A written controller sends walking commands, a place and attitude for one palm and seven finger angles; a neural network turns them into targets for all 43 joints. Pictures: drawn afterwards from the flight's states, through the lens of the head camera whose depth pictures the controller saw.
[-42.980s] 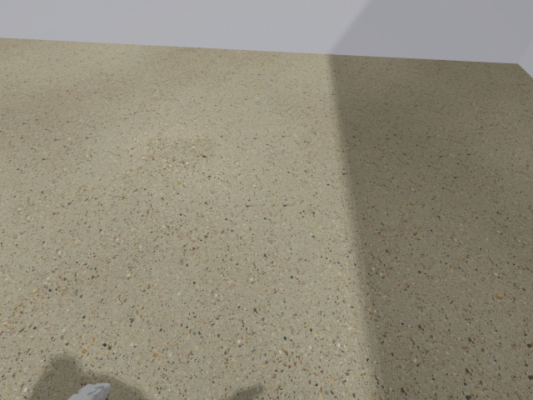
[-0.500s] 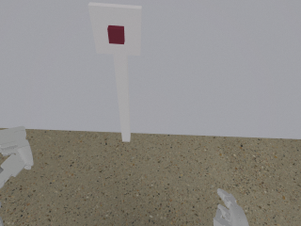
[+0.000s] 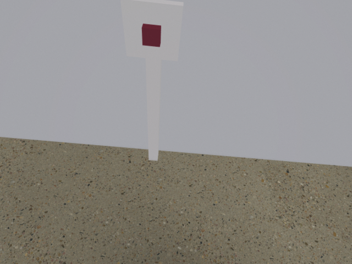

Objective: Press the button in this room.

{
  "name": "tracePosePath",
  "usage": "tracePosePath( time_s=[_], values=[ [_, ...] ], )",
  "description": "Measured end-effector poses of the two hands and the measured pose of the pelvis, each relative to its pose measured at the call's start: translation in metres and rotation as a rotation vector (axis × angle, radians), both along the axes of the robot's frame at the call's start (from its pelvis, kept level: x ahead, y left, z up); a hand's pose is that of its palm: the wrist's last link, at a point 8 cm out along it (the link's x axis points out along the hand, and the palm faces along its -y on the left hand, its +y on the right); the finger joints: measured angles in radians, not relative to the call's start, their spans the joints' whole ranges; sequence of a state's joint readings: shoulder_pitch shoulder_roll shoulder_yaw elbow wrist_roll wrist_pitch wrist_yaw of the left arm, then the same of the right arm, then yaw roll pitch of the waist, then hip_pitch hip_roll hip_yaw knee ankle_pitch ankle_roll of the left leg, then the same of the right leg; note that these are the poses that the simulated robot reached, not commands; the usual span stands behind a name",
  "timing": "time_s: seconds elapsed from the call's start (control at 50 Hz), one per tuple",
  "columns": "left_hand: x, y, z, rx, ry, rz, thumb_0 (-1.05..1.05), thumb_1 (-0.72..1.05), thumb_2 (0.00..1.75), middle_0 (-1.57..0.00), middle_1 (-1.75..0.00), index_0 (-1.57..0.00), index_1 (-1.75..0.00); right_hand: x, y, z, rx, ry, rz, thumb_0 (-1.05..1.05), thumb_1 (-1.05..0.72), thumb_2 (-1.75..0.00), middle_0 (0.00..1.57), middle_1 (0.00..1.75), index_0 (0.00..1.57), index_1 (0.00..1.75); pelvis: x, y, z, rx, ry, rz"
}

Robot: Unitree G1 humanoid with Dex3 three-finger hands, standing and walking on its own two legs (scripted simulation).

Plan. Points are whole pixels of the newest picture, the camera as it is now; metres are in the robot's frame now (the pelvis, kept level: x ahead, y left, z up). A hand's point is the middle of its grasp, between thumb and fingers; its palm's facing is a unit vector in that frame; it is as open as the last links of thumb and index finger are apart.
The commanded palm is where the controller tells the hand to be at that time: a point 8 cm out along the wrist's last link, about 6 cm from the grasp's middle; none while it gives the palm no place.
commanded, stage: let the arm hang, fingers relaxed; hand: left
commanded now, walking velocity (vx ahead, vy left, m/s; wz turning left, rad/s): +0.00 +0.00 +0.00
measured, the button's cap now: (151, 35) +0.78 +0.14 +0.11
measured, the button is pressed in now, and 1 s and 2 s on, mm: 0 0 0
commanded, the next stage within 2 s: stand and wait in 0.74 s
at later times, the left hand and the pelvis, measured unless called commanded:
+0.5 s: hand out of the picture -0.04 +0.17 -0.17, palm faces +0.01 -0.98 -0.17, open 7.2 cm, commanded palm none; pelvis -0.02 +0.01 +0.01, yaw -2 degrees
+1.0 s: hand out of the picture -0.03 +0.16 -0.17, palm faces +0.01 -0.98 -0.19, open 7.3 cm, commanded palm none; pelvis -0.01 +0.00 +0.01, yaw -2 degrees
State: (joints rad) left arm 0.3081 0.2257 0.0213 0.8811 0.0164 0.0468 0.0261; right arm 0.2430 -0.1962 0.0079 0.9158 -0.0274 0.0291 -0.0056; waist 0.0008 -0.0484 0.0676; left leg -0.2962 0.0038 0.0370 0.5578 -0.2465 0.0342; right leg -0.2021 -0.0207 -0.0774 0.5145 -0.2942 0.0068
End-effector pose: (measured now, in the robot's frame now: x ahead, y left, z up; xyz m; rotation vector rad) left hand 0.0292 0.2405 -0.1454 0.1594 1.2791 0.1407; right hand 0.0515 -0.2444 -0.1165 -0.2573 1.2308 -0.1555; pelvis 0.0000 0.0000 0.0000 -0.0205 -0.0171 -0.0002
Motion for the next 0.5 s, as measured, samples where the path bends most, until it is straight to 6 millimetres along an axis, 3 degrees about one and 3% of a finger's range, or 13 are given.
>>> tracePosePath(
  time_s=[0.12, 0.22, 0.36, 0.5],
  values=[
    [-0.057, 0.005, 0.006, 0.004, 0.156, 0.033, 0.01, 0.91, 0.89, -0.70, -0.90, -0.71, -0.88, -0.042, 0.015, -0.012, 0.042, 0.106, -0.048, 0.01, -0.90, -0.90, 0.20, 0.30, 0.20, 0.30, -0.006, 0.007, 0.005, -0.004, -0.012, -0.002],
    [-0.080, 0.006, 0.012, 0.020, 0.214, 0.041, 0.01, 0.91, 0.90, -0.53, -0.69, -0.54, -0.68, -0.064, 0.031, -0.021, 0.094, 0.141, -0.081, 0.01, -0.90, -0.90, 0.20, 0.30, 0.20, 0.30, -0.011, 0.010, 0.007, 0.003, -0.020, -0.012],
    [-0.082, -0.003, 0.012, 0.014, 0.206, 0.036, 0.00, 0.91, 0.90, -0.31, -0.44, -0.32, -0.44, -0.088, 0.046, -0.028, 0.138, 0.173, -0.117, 0.01, -0.90, -0.90, 0.20, 0.30, 0.20, 0.30, -0.016, 0.010, 0.007, 0.010, -0.028, -0.023],
    [-0.069, -0.021, 0.005, -0.025, 0.166, 0.021, 0.00, 0.91, 0.90, -0.22, -0.33, -0.23, -0.34, -0.108, 0.049, -0.028, 0.143, 0.202, -0.150, 0.01, -0.90, -0.90, 0.20, 0.30, 0.20, 0.30, -0.021, 0.007, 0.006, 0.011, -0.029, -0.028]
  ],
)
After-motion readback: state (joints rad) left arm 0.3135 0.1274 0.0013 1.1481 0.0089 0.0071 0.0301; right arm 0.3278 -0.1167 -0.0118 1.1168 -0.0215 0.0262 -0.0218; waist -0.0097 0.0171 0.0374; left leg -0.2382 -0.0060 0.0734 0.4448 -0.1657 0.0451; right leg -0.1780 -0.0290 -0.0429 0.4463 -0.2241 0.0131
